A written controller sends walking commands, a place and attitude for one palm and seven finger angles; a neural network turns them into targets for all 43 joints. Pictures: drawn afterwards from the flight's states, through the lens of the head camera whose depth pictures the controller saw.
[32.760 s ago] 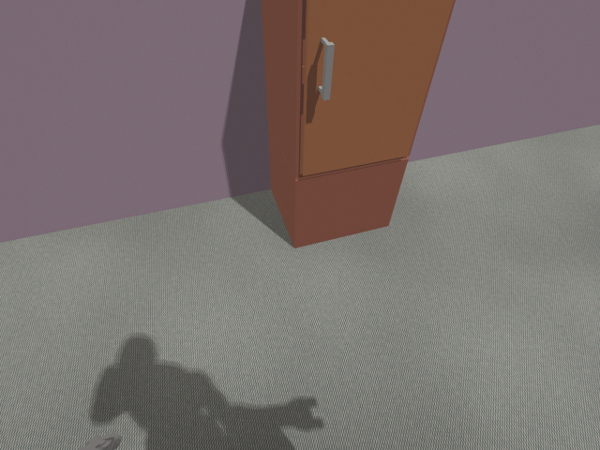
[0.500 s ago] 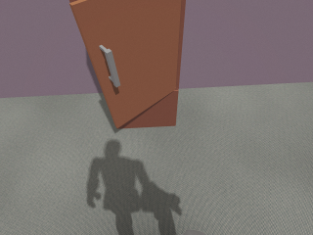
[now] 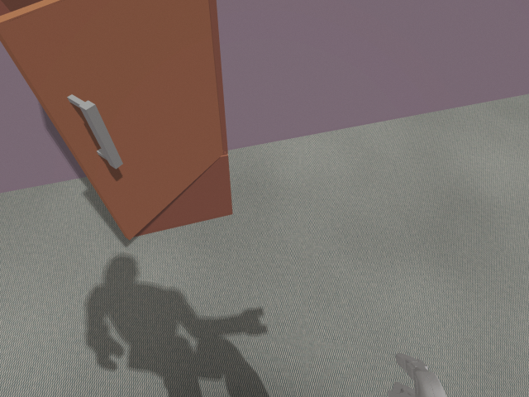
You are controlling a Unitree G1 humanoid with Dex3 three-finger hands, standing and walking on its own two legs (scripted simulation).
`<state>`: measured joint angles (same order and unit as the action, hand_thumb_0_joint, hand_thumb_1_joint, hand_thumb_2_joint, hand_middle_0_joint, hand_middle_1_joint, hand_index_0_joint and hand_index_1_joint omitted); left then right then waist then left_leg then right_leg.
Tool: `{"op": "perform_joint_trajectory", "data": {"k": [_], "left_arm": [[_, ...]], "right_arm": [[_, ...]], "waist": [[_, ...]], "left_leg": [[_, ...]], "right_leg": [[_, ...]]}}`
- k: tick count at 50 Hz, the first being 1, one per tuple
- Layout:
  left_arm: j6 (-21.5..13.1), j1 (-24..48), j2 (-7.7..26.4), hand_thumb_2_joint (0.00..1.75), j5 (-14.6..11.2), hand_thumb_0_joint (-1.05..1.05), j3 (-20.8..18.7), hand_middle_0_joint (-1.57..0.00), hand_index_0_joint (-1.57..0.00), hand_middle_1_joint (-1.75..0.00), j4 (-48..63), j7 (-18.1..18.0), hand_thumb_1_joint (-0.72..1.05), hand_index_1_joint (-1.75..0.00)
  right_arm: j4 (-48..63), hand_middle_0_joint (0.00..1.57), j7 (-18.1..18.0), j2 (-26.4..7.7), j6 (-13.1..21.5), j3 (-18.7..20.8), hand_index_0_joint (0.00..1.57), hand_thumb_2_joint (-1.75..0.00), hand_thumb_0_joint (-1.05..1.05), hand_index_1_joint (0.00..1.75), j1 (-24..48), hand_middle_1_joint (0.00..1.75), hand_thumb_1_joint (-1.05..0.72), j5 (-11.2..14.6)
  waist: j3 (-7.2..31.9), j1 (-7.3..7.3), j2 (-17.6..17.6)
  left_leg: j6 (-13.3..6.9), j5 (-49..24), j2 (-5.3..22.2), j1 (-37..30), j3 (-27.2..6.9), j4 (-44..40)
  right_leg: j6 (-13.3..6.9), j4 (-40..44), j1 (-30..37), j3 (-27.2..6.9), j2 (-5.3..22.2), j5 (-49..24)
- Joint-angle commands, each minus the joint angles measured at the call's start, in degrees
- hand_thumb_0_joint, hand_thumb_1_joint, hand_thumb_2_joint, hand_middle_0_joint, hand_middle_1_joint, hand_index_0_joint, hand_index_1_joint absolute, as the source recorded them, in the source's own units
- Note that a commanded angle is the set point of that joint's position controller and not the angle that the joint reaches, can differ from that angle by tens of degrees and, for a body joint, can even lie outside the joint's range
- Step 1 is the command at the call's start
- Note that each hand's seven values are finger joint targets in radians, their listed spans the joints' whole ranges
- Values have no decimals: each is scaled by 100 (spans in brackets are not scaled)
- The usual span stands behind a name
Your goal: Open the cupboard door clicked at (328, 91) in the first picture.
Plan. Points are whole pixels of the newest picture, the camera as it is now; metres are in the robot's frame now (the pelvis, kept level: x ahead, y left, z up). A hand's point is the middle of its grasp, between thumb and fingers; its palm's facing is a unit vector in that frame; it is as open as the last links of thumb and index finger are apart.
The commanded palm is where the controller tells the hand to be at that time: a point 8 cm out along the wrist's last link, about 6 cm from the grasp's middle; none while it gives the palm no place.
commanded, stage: walk to a spot facing it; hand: left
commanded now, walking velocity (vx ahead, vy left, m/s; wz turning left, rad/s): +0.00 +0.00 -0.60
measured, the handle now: (96, 133) +0.52 +0.38 +0.04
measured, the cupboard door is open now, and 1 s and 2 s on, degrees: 39 39 39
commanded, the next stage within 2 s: none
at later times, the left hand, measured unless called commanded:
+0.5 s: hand (186, 380) +0.16 +0.15 -0.16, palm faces -0.32 -0.91 -0.27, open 7.4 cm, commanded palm none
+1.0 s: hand (231, 348) +0.21 +0.08 -0.16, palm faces -0.60 -0.77 -0.22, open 7.4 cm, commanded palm none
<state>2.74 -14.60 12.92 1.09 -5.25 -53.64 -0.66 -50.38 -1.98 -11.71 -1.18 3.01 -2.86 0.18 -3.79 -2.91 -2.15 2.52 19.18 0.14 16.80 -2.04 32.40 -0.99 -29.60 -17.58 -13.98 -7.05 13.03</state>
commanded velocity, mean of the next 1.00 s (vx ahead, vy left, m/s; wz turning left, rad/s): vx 0.07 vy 0.00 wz -0.60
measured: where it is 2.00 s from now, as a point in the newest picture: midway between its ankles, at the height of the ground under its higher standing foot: (363, 393)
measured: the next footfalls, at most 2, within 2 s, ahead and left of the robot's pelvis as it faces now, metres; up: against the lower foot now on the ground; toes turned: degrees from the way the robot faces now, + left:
left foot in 0.02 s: +0.04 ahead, +0.14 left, +0.00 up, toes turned -3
right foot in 0.34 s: +0.02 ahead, -0.15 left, +0.00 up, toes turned -17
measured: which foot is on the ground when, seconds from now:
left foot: up 0.00-0.00, down 0.02-0.34, up 0.36-0.64, down 0.66-1.00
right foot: down 0.00-0.00, up 0.02-0.32, down 0.34-0.66, up 0.68-1.00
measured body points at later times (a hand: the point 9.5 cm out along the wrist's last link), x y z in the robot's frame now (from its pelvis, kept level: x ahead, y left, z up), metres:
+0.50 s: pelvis -0.01 -0.02 -0.01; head +0.04 -0.04 +0.44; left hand +0.17 +0.20 -0.14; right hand -0.05 -0.30 -0.15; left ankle +0.01 +0.12 -0.67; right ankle -0.01 -0.14 -0.74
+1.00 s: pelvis +0.01 -0.03 +0.00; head +0.03 -0.05 +0.44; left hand +0.24 +0.12 -0.14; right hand -0.13 -0.24 -0.15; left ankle +0.07 +0.10 -0.74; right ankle -0.08 -0.12 -0.73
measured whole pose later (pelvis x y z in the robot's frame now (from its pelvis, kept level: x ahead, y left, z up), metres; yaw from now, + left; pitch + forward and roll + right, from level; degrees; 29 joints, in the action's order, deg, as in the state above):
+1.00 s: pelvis +0.01 -0.03 +0.00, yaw -38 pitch +2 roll -1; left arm 3.2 -10.5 14.2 1.3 -4.5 -51.6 3.7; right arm -53.0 -0.5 -12.5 0.4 2.3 -17.9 -2.2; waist -1.9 1.1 1.5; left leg 3.2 19.3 10.3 13.5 12.2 32.6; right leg 0.7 -34.4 -16.8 5.0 1.8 23.8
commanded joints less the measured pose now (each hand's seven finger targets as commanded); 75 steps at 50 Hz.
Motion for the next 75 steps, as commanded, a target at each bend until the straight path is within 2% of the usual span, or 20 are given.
{"op": "perform_joint_trajectory", "data": {"k": [1, 7, 15, 17, 19, 31, 33, 35, 39, 48, 49, 50, 51, 52, 57, 64, 65, 67, 68, 75], "left_arm": [[-87, 455, 732, 90, -24, 0, -118, -20, -20, -30, 738, 71, 90, -30], [-24, 418, 567, 90, 18, 0, -101, -20, -20, -30, 738, 268, 90, -30], [-96, 124, 708, 90, -2, 0, -66, -20, -20, -30, 644, 310, 90, -30], [-193, -566, 1875, 90, 77, 0, -292, -20, -20, -30, 453, 131, 90, -30], [-123, -340, 1819, 90, 1, 0, -240, -20, -20, -30, 520, 64, 90, -30], [-40, 779, 1141, 90, 4, 0, -115, -20, -20, -30, 780, 43, 90, -30], [6, 684, 561, 90, -92, 0, 10, -20, -20, -30, 981, 136, 90, -30], [-21, 809, 807, 90, 7, 0, -89, -20, -20, -30, 999, 213, 90, -30], [41, 702, 473, 90, 18, 0, -60, -20, -20, -30, 769, 322, 90, -30], [-158, 629, 477, 90, 44, 0, -14, -20, -20, -30, 684, 430, 90, -30], [-207, 44, 723, 90, 58, 0, -104, -20, -20, -30, 464, 377, 90, -30], [-291, -615, 1421, 90, 105, 0, -257, -20, -20, -30, 251, 281, 90, -30], [-298, -1095, 1739, 90, -3, 0, -338, -20, -20, -30, 119, 169, 90, -30], [-320, -1131, 1612, 90, -14, 0, -326, -20, -20, -30, 90, 110, 90, -30], [-505, -56, 1043, 90, 34, 0, -158, -20, -20, -30, 274, 82, 90, -30], [-497, 82, 1090, 90, 16, 0, -194, -20, -20, -30, 163, 161, 90, -30], [-484, 183, 905, 90, 17, 0, -151, -20, -20, -30, 194, 182, 90, -30], [-461, 38, 327, 90, -46, 0, 22, -20, -20, -30, 421, 237, 90, -30], [-461, 382, 428, 90, 0, 0, -22, -20, -20, -30, 537, 255, 90, -30], [-303, 365, 72, 90, 80, 0, 14, -20, -20, -30, 353, 461, 90, -30]], "right_arm": [[186, 20, -131, -1611, 141, 323, 20, -90, 0, 30, -1088, 30, -90, -177], [380, 20, -109, -1092, 164, 160, 20, -90, 0, 30, -650, 30, -90, -246], [247, 20, 15, -1401, 104, 278, 20, -90, 0, 30, -966, 30, -90, -180], [653, 20, 67, -625, 87, 117, 20, -90, 0, 30, -670, 30, -90, -57], [584, 20, 56, -799, 6, 92, 20, -90, 0, 30, -730, 30, -90, -25], [52, 20, 13, -694, 81, 122, 20, -90, 0, 30, -1603, 30, -90, -50], [110, 20, -55, -1639, 177, 298, 20, -90, 0, 30, -1809, 30, -90, -198], [275, 20, -78, -1554, 212, 232, 20, -90, 0, 30, -1485, 30, -90, -233], [274, 20, -82, -1096, 237, 109, 20, -90, 0, 30, -1103, 30, -90, -250], [-22, 20, 86, -1308, 233, 250, 20, -90, 0, 30, -1635, 30, -90, -232], [28, 20, 112, -1174, 238, 235, 20, -90, 0, 30, -1469, 30, -90, -199], [290, 20, 160, -697, 249, 133, 20, -90, 0, 30, -1122, 30, -90, -101], [640, 20, 170, -730, 243, 68, 20, -90, 0, 30, -314, 30, -90, -140], [754, 20, 206, -811, 264, 99, 20, -90, 0, 30, 7, 30, -90, -144], [422, 20, 312, -593, 241, 161, 20, -90, 0, 30, -361, 30, -90, -164], [173, 20, 259, -630, 433, 171, 20, -90, 0, 30, -1025, 30, -90, -139], [-42, 20, 181, -861, 476, 214, 20, -90, 0, 30, -1615, 30, -90, -146], [-290, 20, 70, -1858, 526, 425, 20, -90, 0, 30, -3008, 30, -90, -302], [-250, 20, 43, -1790, 468, 369, 20, -90, 0, 30, -2796, 30, -90, -285], [-249, 20, 48, -797, 634, 86, 20, -90, 0, 30, -1801, 30, -90, -217]], "waist": [[601, 576, 1740], [438, 225, 1455], [632, 81, 1180], [872, -276, -1886], [516, -162, -1283], [585, 592, -507], [505, 639, 2286], [373, 462, 1108], [310, 260, 1278], [495, 375, 1055], [642, 70, 325], [699, -294, -1637], [436, -673, -1891], [97, -611, -975], [-82, 153, -756], [198, 516, -385], [404, 794, 90], [1163, 1226, 2620], [755, 1121, 1719], [234, 340, 1299]], "left_leg": [[-1273, -1754, 2885, -1519, -2425, -1783], [-957, -3562, 1646, -1014, 18, -975], [-426, -2605, 1646, -341, 701, 178], [177, 1866, 318, 1648, 1181, 2774], [55, 1611, 625, 1793, 283, 3597], [30, -350, 172, -902, 458, -441], [-812, 288, 2477, -1349, -2185, -2039], [-1346, -408, 2785, -390, -1986, -2037], [-835, -1872, 1779, -580, -74, -1504], [-535, 493, 1892, -388, 679, -851], [-299, 649, 1539, 353, 1064, 44], [74, 1506, 720, 2038, 1780, 1754], [99, 2058, 446, 2974, 957, 2882], [45, 1463, 650, 3312, 437, 3314], [202, 100, 660, 1823, 444, 2303], [144, -762, 130, -634, 841, -145], [85, -589, 283, -1591, 710, -473], [-839, 1584, 2837, -2726, -2756, -1899], [-1125, 2120, 3117, -2161, -3117, -2273], [-750, -523, 1852, -815, 210, -2174]], "right_leg": [[336, -2620, -1765, 806, 340, 2298], [491, -3162, -1406, 1478, 760, 1436], [136, -63, 808, 1936, 672, -110], [-877, 945, 1999, -1185, 2964, -3439], [-1364, 1118, 1139, -1005, 2894, -1363], [-457, 568, -661, -549, 1456, -87], [204, -1711, -2010, 951, 191, 1893], [287, -3385, -1547, 943, 709, 1788], [422, -3278, -1428, 1436, 850, 1132], [132, 82, 451, 2234, 658, 850], [-60, 638, 1524, 1816, 840, 858], [-688, 1471, 2679, -525, 2329, 1373], [-1294, 1771, 2564, -1843, 3070, 849], [-1509, 1694, 2493, -1614, 3048, 708], [-1015, 1667, 802, -142, 2086, -8], [-703, 1006, -88, 59, 1623, 433], [-525, 290, -557, 285, 1318, 413], [-29, -3318, -2155, 1448, 265, 2293], [-101, -4023, -2431, 976, 726, 1989], [117, -3233, -1914, 1508, 1293, 103]]}}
